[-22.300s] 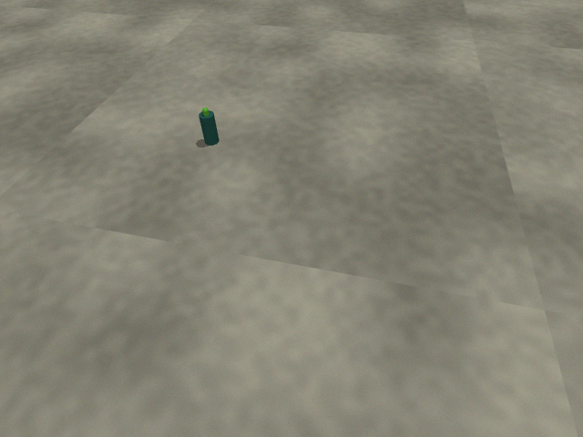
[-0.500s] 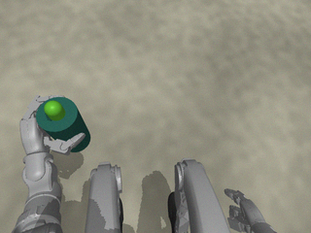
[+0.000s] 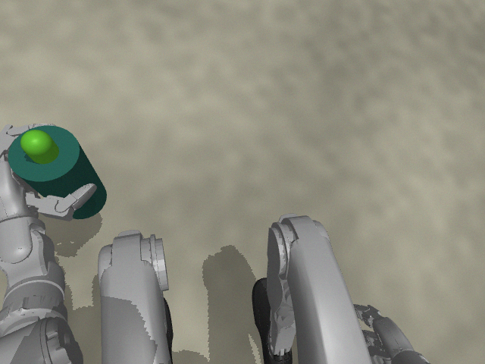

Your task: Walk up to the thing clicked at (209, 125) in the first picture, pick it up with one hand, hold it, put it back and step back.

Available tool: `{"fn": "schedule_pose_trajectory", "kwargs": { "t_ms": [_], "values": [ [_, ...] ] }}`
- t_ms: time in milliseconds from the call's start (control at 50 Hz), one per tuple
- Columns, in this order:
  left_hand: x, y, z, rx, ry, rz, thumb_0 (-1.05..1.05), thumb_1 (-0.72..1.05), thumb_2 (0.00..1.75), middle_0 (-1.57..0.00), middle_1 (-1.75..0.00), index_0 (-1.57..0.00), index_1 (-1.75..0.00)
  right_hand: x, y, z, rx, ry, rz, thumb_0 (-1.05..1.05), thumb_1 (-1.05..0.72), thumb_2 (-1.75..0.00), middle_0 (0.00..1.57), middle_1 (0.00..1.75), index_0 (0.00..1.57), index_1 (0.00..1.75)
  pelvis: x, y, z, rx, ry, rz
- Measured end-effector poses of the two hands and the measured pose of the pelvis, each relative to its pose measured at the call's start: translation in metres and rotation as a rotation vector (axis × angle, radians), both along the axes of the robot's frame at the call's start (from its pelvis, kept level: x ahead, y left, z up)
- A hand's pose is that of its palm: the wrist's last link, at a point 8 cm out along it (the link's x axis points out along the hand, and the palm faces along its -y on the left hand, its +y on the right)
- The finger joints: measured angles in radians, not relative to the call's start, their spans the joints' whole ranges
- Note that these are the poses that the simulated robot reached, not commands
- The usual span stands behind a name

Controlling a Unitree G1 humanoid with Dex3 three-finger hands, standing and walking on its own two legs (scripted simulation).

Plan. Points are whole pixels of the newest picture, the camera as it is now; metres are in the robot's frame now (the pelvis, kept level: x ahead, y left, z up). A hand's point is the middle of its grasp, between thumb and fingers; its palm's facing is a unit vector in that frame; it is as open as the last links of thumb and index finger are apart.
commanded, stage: crouch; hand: left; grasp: from the side
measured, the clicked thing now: (62, 173) +0.43 +0.25 -0.07
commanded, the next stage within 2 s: lower in 0.44 s
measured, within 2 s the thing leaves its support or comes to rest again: neither
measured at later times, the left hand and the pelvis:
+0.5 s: hand (66, 182) +0.43 +0.26 -0.12, palm faces +0.25 -0.97 -0.01, open 11.3 cm; pelvis +0.00 +0.00 -0.04, yaw -3 degrees
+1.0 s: hand (80, 190) +0.43 +0.26 -0.18, palm faces +0.25 -0.97 +0.00, open 11.3 cm; pelvis +0.00 +0.01 -0.05, yaw -6 degrees
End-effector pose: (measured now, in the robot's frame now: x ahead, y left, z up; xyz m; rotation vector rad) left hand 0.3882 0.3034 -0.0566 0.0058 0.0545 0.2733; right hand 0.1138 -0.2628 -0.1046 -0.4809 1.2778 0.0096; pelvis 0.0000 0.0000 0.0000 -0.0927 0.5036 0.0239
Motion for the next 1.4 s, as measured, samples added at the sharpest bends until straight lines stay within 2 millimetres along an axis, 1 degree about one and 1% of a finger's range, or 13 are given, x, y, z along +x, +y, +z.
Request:
{"fn": "schedule_pose_trajectory", "kwargs": {
  "t_ms": [100, 240, 440, 620, 700, 840, 960, 1120, 1400],
  "values": [
    [0.003, 0.002, -0.017, -0.003, 0.001, -0.003, 0.01, -0.53, 1.08, -0.66, -0.97, -0.65, -0.97, -0.001, -0.003, -0.006, -0.020, 0.017, 0.013, 0.01, -0.92, -0.91, 0.20, 0.30, 0.20, 0.30, 0.001, 0.001, -0.011, -0.010, -0.009, -0.007],
    [0.004, 0.004, -0.036, 0.003, 0.008, -0.017, 0.01, -0.53, 1.08, -0.66, -0.97, -0.65, -0.97, 0.004, -0.005, -0.013, -0.041, 0.026, 0.042, 0.01, -0.93, -0.91, 0.20, 0.30, 0.20, 0.30, 0.003, 0.002, -0.022, -0.021, -0.024, -0.013],
    [0.005, 0.006, -0.055, -0.003, 0.006, -0.019, 0.01, -0.53, 1.08, -0.66, -0.97, -0.65, -0.97, 0.012, -0.005, -0.020, -0.059, 0.026, 0.087, 0.01, -0.93, -0.91, 0.20, 0.30, 0.20, 0.30, 0.003, 0.003, -0.035, -0.039, -0.054, -0.025],
    [0.007, 0.008, -0.070, -0.003, 0.003, -0.025, 0.01, -0.53, 1.08, -0.66, -0.97, -0.65, -0.97, 0.011, -0.003, -0.022, -0.072, 0.047, 0.109, 0.01, -0.93, -0.91, 0.20, 0.30, 0.20, 0.30, 0.005, 0.006, -0.041, -0.053, -0.067, -0.032],
    [0.007, 0.008, -0.081, -0.014, 0.019, -0.014, 0.01, -0.53, 1.08, -0.66, -0.97, -0.65, -0.97, 0.010, -0.002, -0.022, -0.078, 0.063, 0.128, 0.01, -0.93, -0.91, 0.20, 0.30, 0.20, 0.30, 0.005, 0.007, -0.044, -0.060, -0.076, -0.035],
    [0.008, 0.006, -0.107, -0.015, 0.042, -0.022, 0.01, -0.53, 1.08, -0.66, -0.97, -0.66, -0.96, 0.008, -0.003, -0.020, -0.112, 0.090, 0.169, 0.01, -0.93, -0.91, 0.20, 0.30, 0.20, 0.30, 0.004, 0.008, -0.050, -0.077, -0.106, -0.048],
    [0.010, 0.006, -0.122, -0.018, 0.035, -0.022, 0.01, -0.53, 1.08, -0.66, -0.96, -0.66, -0.96, 0.007, -0.002, -0.015, -0.145, 0.114, 0.209, 0.01, -0.93, -0.91, 0.20, 0.30, 0.20, 0.30, 0.003, 0.010, -0.054, -0.095, -0.130, -0.054],
    [0.013, 0.009, -0.133, -0.019, 0.027, -0.012, 0.01, -0.53, 1.08, -0.66, -0.96, -0.66, -0.95, 0.007, 0.000, -0.008, -0.181, 0.126, 0.262, 0.00, -0.94, -0.91, 0.20, 0.30, 0.20, 0.30, 0.001, 0.013, -0.056, -0.119, -0.161, -0.061],
    [0.012, 0.006, -0.151, -0.028, 0.033, -0.008, 0.01, -0.53, 1.08, -0.66, -0.96, -0.66, -0.95, 0.006, 0.008, 0.002, -0.219, 0.129, 0.340, 0.00, -0.92, -0.90, 0.20, 0.30, 0.20, 0.30, -0.005, 0.018, -0.060, -0.153, -0.215, -0.075]
  ]
}}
